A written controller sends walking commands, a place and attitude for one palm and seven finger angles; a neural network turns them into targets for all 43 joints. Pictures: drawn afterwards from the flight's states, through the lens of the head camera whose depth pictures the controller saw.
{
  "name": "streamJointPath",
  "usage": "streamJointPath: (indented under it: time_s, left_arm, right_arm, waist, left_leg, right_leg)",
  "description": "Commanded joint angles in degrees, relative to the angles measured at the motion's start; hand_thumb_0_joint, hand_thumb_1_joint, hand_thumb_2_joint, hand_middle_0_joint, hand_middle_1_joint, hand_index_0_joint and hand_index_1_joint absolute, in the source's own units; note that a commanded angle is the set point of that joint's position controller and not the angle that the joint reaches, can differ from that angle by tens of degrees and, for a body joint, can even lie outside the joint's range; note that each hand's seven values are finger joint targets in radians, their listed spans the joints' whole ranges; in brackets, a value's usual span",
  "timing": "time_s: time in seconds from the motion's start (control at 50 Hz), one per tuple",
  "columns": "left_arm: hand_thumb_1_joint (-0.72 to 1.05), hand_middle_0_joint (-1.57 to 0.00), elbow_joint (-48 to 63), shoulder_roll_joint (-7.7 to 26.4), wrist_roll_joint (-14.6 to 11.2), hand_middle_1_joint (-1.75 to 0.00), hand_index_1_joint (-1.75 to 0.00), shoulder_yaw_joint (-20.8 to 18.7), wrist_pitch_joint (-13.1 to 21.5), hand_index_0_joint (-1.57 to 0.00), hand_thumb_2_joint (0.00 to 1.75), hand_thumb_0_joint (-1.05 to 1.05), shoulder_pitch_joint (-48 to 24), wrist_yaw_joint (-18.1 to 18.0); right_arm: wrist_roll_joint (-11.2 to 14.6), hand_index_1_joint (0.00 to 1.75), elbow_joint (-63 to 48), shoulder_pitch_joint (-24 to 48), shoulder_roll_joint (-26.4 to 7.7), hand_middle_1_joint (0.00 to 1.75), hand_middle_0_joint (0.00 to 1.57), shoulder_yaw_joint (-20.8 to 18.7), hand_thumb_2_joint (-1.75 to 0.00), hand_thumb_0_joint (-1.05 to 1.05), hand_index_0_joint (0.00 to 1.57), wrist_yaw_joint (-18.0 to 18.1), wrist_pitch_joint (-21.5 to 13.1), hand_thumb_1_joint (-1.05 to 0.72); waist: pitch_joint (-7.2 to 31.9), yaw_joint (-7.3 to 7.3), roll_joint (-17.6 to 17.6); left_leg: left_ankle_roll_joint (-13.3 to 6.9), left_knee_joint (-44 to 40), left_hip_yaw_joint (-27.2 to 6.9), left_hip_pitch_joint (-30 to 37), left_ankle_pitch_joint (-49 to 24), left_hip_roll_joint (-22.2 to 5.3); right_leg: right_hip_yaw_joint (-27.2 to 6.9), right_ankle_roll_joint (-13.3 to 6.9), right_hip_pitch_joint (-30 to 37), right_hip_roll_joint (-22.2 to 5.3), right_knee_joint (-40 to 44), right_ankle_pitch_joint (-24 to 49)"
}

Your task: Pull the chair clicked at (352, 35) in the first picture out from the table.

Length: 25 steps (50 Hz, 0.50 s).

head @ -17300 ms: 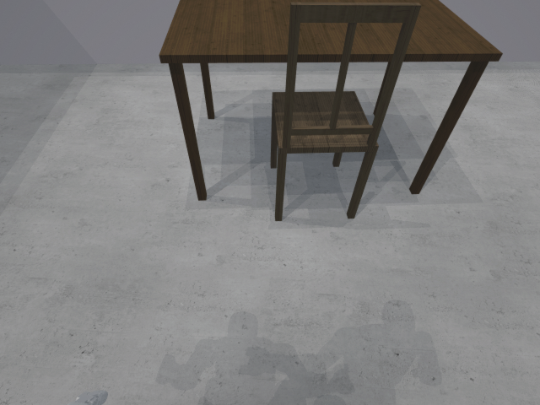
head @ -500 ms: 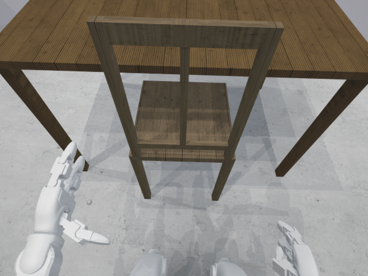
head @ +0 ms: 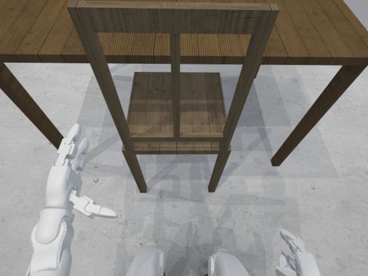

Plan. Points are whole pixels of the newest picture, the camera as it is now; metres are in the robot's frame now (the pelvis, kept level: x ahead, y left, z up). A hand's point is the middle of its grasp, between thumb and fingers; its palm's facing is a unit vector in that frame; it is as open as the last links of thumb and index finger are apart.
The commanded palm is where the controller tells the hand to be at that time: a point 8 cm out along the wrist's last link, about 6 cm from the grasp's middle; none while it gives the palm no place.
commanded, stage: aim the fingers beside a spindle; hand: left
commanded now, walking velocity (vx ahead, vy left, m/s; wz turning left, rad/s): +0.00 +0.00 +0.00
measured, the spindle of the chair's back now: (176, 96) +0.53 +0.04 +0.04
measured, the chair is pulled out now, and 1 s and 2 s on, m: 0.00 0.00 0.00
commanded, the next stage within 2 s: push the fingers through the gap in 1.36 s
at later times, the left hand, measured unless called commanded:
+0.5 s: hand (110, 160) +0.36 +0.18 +0.01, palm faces +0.04 -1.00 -0.03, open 16.9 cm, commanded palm +0.34 +0.23 +0.01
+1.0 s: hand (113, 155) +0.38 +0.18 +0.00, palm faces +0.07 -1.00 -0.04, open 16.9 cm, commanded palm +0.35 +0.23 +0.00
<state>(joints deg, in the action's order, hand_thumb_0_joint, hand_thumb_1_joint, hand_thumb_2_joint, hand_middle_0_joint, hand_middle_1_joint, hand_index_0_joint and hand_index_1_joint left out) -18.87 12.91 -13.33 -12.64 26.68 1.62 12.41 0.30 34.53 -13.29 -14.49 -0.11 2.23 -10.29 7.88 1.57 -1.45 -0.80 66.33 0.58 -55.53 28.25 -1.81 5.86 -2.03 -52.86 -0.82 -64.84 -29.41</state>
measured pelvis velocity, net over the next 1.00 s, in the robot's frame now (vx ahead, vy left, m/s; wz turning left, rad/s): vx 0.00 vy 0.00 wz -0.02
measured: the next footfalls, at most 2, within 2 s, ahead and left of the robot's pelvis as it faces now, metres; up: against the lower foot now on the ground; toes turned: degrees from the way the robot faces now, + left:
none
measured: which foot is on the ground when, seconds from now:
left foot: down 0.00-1.00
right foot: down 0.00-1.00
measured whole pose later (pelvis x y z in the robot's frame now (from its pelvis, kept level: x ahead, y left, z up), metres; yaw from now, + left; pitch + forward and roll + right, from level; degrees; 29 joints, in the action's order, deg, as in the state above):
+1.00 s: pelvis +0.00 +0.00 -0.02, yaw -1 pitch +22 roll -2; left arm -35.2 13.9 -9.6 -14.8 30.0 -16.4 7.9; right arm -0.4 35.6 -14.0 -14.1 -0.2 0.1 -3.6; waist 8.5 3.4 -1.3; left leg -1.3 71.8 1.4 -64.3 30.0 -2.3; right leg 4.9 -1.7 -62.1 -0.6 -70.3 -30.7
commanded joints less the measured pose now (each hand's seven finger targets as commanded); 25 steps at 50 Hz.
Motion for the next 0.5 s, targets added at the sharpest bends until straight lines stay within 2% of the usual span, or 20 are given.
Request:
streamJointPath:
  time_s: [0.0,0.04,0.06,0.1,0.14,0.16,0.2,0.26,0.28,0.3,0.34,0.36,0.38,0.4,0.48]
  left_arm:
    - [-0.5,-0.06,10.88,7.76,-0.2,-0.08,-0.08,-1.68,4.25,-0.06,0.3,0.0,-10.75,-0.64]
    - [-0.5,-0.06,9.01,9.72,0.05,-0.08,-0.08,-3.68,4.09,-0.06,0.3,0.0,-12.57,-1.13]
    - [-0.5,-0.06,8.42,8.27,0.01,-0.08,-0.08,-2.46,3.98,-0.06,0.3,0.0,-13.65,-1.12]
    - [-0.5,-0.06,7.47,10.14,0.07,-0.08,-0.08,-4.03,3.85,-0.06,0.3,0.0,-15.43,-1.43]
    - [-0.5,-0.06,6.8,9.67,0.33,-0.08,-0.08,-3.71,3.97,-0.06,0.3,0.0,-16.71,-1.6]
    - [-0.5,-0.06,5.98,9.2,0.43,-0.08,-0.08,-3.38,3.93,-0.06,0.3,0.0,-16.67,-1.65]
    - [-0.5,-0.06,6.26,8.99,0.78,-0.08,-0.08,-2.44,4.25,-0.06,0.3,0.0,-20.01,-1.86]
    - [-0.5,-0.06,3.3,10.0,1.13,-0.08,-0.08,-3.67,4.25,-0.06,0.3,0.0,-21.2,-2.16]
    - [-0.5,-0.06,3.62,9.32,1.25,-0.08,-0.08,-2.56,4.43,-0.06,0.3,0.0,-22.9,-2.07]
    - [-0.5,-0.06,4.11,9.48,1.37,-0.08,-0.08,-2.79,4.65,-0.06,0.3,0.0,-23.2,-2.26]
    - [-0.5,-0.06,2.71,8.21,1.69,-0.08,-0.08,-1.63,4.3,-0.06,0.3,0.0,-23.49,-2.55]
    - [-0.5,-0.06,2.17,8.21,1.61,-0.08,-0.08,-1.63,4.27,-0.06,0.3,0.0,-24.68,-2.82]
    - [-0.5,-0.06,0.47,9.04,1.73,-0.08,-0.08,-2.74,4.17,-0.06,0.3,0.0,-23.76,-3.03]
    - [-0.5,-0.06,0.22,8.79,2.07,-0.08,-0.08,-2.25,4.27,-0.06,0.3,0.0,-25.22,-3.19]
    - [-0.5,-0.06,-0.28,9.72,2.84,-0.08,-0.08,-3.03,4.99,-0.06,0.3,0.0,-27.31,-4.13]
  right_arm:
    - [0.33,0.3,-7.62,0.59,-7.87,0.3,0.2,-3.02,-0.9,0.0,0.2,0.42,-2.52,-0.9]
    - [0.33,0.3,-7.16,0.27,-8.21,0.3,0.2,-3.08,-0.9,0.0,0.2,0.51,-1.99,-0.9]
    - [0.28,0.3,-7.25,0.41,-8.02,0.3,0.2,-2.96,-0.9,0.0,0.2,0.49,-1.87,-0.9]
    - [0.31,0.3,-6.96,0.27,-8.22,0.3,0.2,-2.9,-0.9,0.0,0.2,0.53,-1.54,-0.9]
    - [0.23,0.3,-7.06,0.26,-8.1,0.3,0.2,-2.85,-0.9,0.0,0.2,0.47,-1.27,-0.9]
    - [0.24,0.3,-7.09,0.14,-8.08,0.3,0.2,-2.88,-0.9,0.0,0.2,0.37,-1.09,-0.9]
    - [0.14,0.3,-6.96,0.0,-8.14,0.3,0.2,-2.85,-0.9,0.0,0.2,0.34,-1.02,-0.9]
    - [0.09,0.3,-6.42,-0.6,-8.33,0.3,0.2,-2.93,-0.9,0.0,0.2,0.32,-0.52,-0.9]
    - [0.1,0.3,-6.44,-0.74,-8.41,0.3,0.2,-2.81,-0.9,0.0,0.2,0.28,-0.52,-0.9]
    - [0.06,0.3,-6.43,-0.67,-8.33,0.3,0.2,-3.01,-0.9,0.0,0.2,0.15,-0.47,-0.9]
    - [-0.03,0.3,-6.16,-1.1,-8.37,0.3,0.2,-3.08,-0.9,0.0,0.2,-0.07,-0.12,-0.9]
    - [-0.06,0.3,-5.94,-1.24,-8.42,0.3,0.2,-3.1,-0.9,0.0,0.2,-0.09,0.09,-0.9]
    - [-0.04,0.3,-6.09,-1.65,-8.57,0.3,0.2,-3.1,-0.9,0.0,0.2,-0.11,0.28,-0.9]
    - [-0.07,0.3,-5.89,-1.42,-8.55,0.3,0.2,-3.08,-0.9,0.0,0.2,-0.24,0.51,-0.9]
    - [-0.32,0.3,-5.98,-2.06,-8.57,0.3,0.2,-3.23,-0.9,0.0,0.2,-0.56,1.39,-0.9]
  waist:
    - [17.86,0.73,-1.59]
    - [17.37,0.63,0.0]
    - [17.81,0.98,0.07]
    - [17.97,0.77,-0.43]
    - [18.39,0.68,-1.04]
    - [18.53,0.86,-0.22]
    - [19.62,1.22,-1.92]
    - [19.51,1.3,-0.57]
    - [20.11,1.63,-1.31]
    - [21.12,1.05,-2.97]
    - [21.5,1.49,-2.31]
    - [21.35,1.84,-0.58]
    - [20.79,1.4,0.0]
    - [20.67,1.76,-1.51]
    - [22.93,1.33,-1.66]
  left_leg:
    - [-0.52,-7.79,-2.18,11.67,-12.53,1.49]
    - [-0.35,-7.78,-2.43,10.29,-11.78,1.31]
    - [-0.56,-7.31,-2.16,10.21,-11.78,1.48]
    - [-0.48,-6.98,-2.19,9.24,-11.56,1.48]
    - [-0.39,-7.0,-2.24,9.56,-11.66,1.47]
    - [-0.45,-6.87,-2.18,9.59,-11.33,1.44]
    - [-0.42,-6.48,-2.44,10.26,-12.16,1.35]
    - [-0.36,-5.9,-2.34,9.27,-11.82,1.25]
    - [-0.4,-5.92,-2.75,9.8,-12.54,1.22]
    - [-0.18,-5.92,-2.82,10.92,-13.15,1.17]
    - [-0.16,-5.51,-2.85,11.34,-13.83,1.11]
    - [-0.26,-5.22,-2.89,10.51,-13.4,1.09]
    - [-0.28,-5.26,-3.0,9.54,-13.67,1.13]
    - [-0.14,-5.14,-2.95,9.86,-13.65,1.04]
    - [-0.17,-4.44,-3.01,9.76,-14.66,1.1]
  right_leg:
    - [-4.58,0.8,8.64,0.54,9.35,12.07]
    - [-4.36,0.78,8.32,0.62,8.94,11.24]
    - [-4.7,0.92,8.23,0.63,8.95,11.6]
    - [-4.91,0.79,8.53,0.42,8.69,11.57]
    - [-4.78,0.7,7.99,0.5,8.34,11.52]
    - [-4.7,0.77,7.71,0.58,8.46,11.16]
    - [-4.64,0.7,6.85,0.53,7.69,11.82]
    - [-4.67,0.7,6.24,0.64,7.46,11.61]
    - [-4.3,0.54,5.68,0.73,6.86,11.88]
    - [-4.28,0.44,5.31,0.55,6.57,12.08]
    - [-4.06,0.49,4.4,0.65,6.31,12.63]
    - [-4.18,0.63,4.59,0.65,6.33,12.66]
    - [-4.03,0.45,4.8,0.88,6.01,12.79]
    - [-3.92,0.5,3.57,0.72,5.67,12.74]
    - [-3.97,0.33,3.67,0.85,4.61,13.32]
